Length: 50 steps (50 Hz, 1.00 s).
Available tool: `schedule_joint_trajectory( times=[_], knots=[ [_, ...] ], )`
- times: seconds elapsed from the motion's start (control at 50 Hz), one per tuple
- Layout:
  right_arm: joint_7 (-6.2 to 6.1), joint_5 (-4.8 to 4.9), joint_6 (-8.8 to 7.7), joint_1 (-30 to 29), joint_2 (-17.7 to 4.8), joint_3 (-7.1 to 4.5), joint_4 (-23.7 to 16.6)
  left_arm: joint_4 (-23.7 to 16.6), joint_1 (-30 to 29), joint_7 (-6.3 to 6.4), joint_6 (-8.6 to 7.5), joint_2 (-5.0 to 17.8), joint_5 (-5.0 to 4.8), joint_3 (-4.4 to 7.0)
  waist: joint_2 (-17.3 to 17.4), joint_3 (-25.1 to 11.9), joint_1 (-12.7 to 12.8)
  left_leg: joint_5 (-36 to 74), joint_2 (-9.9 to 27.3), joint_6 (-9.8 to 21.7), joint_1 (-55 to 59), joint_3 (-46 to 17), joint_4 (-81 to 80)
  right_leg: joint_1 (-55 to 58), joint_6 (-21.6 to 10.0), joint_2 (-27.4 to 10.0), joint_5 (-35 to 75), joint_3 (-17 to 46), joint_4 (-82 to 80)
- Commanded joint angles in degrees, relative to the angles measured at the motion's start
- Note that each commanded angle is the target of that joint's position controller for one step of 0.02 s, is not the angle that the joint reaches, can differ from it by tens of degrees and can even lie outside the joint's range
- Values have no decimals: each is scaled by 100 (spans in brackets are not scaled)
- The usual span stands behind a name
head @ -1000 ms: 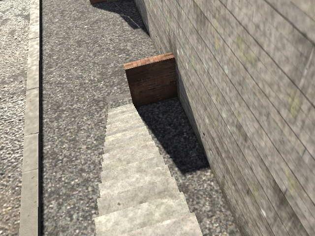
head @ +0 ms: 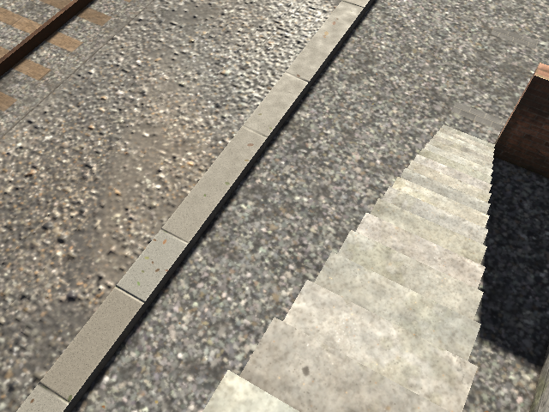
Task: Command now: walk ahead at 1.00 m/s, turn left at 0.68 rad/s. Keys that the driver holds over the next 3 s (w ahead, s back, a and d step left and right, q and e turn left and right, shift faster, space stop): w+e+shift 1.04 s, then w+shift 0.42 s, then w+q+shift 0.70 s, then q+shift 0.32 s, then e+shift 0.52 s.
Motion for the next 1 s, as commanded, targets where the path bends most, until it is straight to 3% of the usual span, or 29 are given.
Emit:
schedule_joint_trajectory(
  times=[0.02,0.04,0.08,0.1,0.14,0.18,0.2,0.22,0.24,0.28,0.32,0.36,0.4,0.42,0.44,0.46,0.48,0.54,0.58,0.68,0.7,0.76,0.86,0.88,0.9,0.92,0.96,0.98,1.0],
  knots=[
    [266,-397,-224,-62,-395,-143,-408,630,3697,-358,355,1016,44,518,143,-2545,870,1521,3207,937,2218,-3953,205,-2433,344,-488,1748,873,-1646],
    [362,-123,-398,-1028,446,209,-428,212,2512,-103,540,773,-110,481,-805,-714,1031,1156,3299,768,-825,-3537,143,-1774,679,-385,1235,779,-2979],
    [296,323,-659,-470,970,393,210,619,2107,7,104,443,-541,468,-1926,239,702,-968,1914,-411,-4634,-1648,1501,1348,438,376,5254,-282,-4846],
    [349,507,-731,-357,724,382,270,970,2485,-100,-108,130,-651,489,-1542,-351,703,-1159,1693,-744,-4998,-547,1755,3594,449,842,6929,-631,-5509],
    [403,255,-420,-207,-57,261,573,1283,2731,-213,-99,-185,-876,537,214,-1004,205,-1283,1730,-1021,-4088,-121,2448,4460,85,1224,7053,-504,-5054],
    [195,658,-189,-1538,188,417,100,1365,3960,-93,-5,-104,-481,625,866,-372,999,2406,1657,-1747,-4041,486,4588,5093,-772,1263,5645,-748,-5465],
    [20,955,-161,-2581,413,522,-448,1211,4138,-132,76,-302,-135,543,-510,-48,1940,2026,1305,-1916,-4282,916,8339,4714,-1541,722,5401,131,-6935],
    [-16,-728,-237,-2551,334,333,-343,1229,3655,30,52,179,875,446,-2268,414,1732,-2627,72,-1480,-4579,60,9381,2690,-1211,365,8967,2103,-6512],
    [26,-1040,-357,-1876,830,515,-621,1035,2670,200,-66,-210,776,262,-1525,136,554,-1742,574,-1378,-4910,-1270,7931,2137,-1152,104,7021,4306,-6911],
    [25,-638,-285,-1688,774,684,-465,350,544,415,-75,-69,721,186,854,348,-535,-339,1241,-1492,-3133,-791,5235,-519,-1089,692,5002,3305,-6836],
    [-1,-508,-195,-587,741,625,-267,-56,-395,579,-81,1191,510,490,-589,-516,-949,1726,1476,-1730,-2,-716,3460,-2322,-1870,147,5538,3992,-7176],
    [-34,-433,-44,158,575,500,425,-176,-618,457,-22,883,385,494,46,-716,-929,1572,1592,-1872,1362,-530,3692,-2703,-1960,428,5449,3905,-6232],
    [78,-402,-283,610,-8,317,419,-234,262,471,53,124,12,395,2452,-1191,-910,2139,2603,-1433,2547,-1901,1258,-2767,-951,1805,4708,1739,-3033],
    [211,-226,-369,477,-211,243,249,-162,360,558,179,212,36,473,2381,-1259,-698,2120,3569,-1076,1413,-3323,96,-2103,-742,2258,2226,934,-1722],
    [487,751,-453,501,404,533,37,-320,729,424,445,535,-401,689,1163,-777,-770,3608,3787,-867,1520,-3673,0,-2770,-949,2414,1219,1667,-1042],
    [489,871,-495,175,472,686,51,-669,20,429,569,444,-222,671,410,-175,-621,3512,3547,-950,1165,-2868,79,-3330,-1047,2130,1493,1129,-1353],
    [527,707,-406,-291,197,645,21,-944,107,379,642,252,-82,623,1529,-272,-53,3407,3860,-922,733,-3074,355,-3193,-1110,1475,2045,1138,-1798],
    [301,489,-305,-34,638,781,325,-1045,-203,187,923,-265,-36,516,592,-329,-78,997,3334,-1364,-891,-1997,1557,-2347,-1101,1225,3669,969,-3050],
    [124,675,-476,366,385,714,588,-1130,-336,-71,932,-94,-282,656,104,-608,-72,-50,3127,-1411,-910,-1086,1341,-1383,-903,1213,5680,301,-4952],
    [357,180,-145,1345,-114,470,1005,-1594,-1839,111,810,299,-296,868,748,-736,-1193,-111,3481,-1444,2079,-1059,1564,-2995,-1230,871,5415,165,-5193],
    [73,-984,-263,1825,313,584,1253,-1770,-2758,106,677,236,964,725,760,-142,-1162,-354,3387,-1557,1518,-750,2130,-3196,-1117,718,6489,-242,-5073],
    [-273,-1246,-530,2666,453,548,1547,-2117,-4203,82,382,411,486,814,1332,560,-1881,-1074,3678,-1775,2044,-902,2688,-5309,-817,754,5980,662,-4893],
    [-263,-738,-601,1253,293,593,1283,-880,-1176,-372,331,-146,310,589,-130,-796,-272,-3787,2924,-2094,-1464,1117,3862,1646,-694,698,9850,-718,-6833],
    [-121,261,-172,1022,271,763,925,-374,231,-118,578,853,-957,1161,1859,-727,-588,-2285,2822,-2226,-1809,1449,4713,2715,-722,1008,8181,384,-6708],
    [-59,393,-102,909,376,893,688,-398,616,21,559,1398,-800,1326,1367,-718,-121,-2219,2277,-2466,-1950,1981,5612,3480,-600,1266,8430,166,-7511],
    [-113,483,7,631,-84,889,504,-367,1187,77,294,1121,-348,1273,844,-909,388,-2393,2299,-2469,-2535,1843,7194,4877,-735,1091,9017,328,-8229],
    [-281,612,28,-353,-1234,625,-30,-355,2014,140,-130,1194,-85,1139,-829,-155,1483,-3773,1762,-2381,-3938,1408,9524,5886,-938,1155,8625,277,-9213],
    [-265,258,-65,154,-1249,458,-465,-323,1966,246,-143,1356,-122,901,-1433,-731,636,-4061,1992,-2075,-5020,123,8942,6577,-891,640,10660,862,-7197],
    [-64,189,-123,1844,-1421,356,-520,-819,1563,423,-8,1600,14,1037,-2746,-3231,-110,-2834,2409,-1847,-5116,-1398,7761,8146,-2141,-462,10701,2689,-6499]
  ],
)
Next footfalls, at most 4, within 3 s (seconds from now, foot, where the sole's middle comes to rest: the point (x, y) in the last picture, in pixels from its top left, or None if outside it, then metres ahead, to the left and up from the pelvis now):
0.20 right None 0.27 -0.12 -0.93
0.36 left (262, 406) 0.41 0.08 -0.93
0.96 right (380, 343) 0.72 -0.31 -1.31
1.26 left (365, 296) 0.97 -0.30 -1.50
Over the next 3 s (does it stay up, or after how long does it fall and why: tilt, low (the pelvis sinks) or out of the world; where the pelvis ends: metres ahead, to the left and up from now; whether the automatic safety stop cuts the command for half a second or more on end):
stays up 1.36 -0.60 -1.15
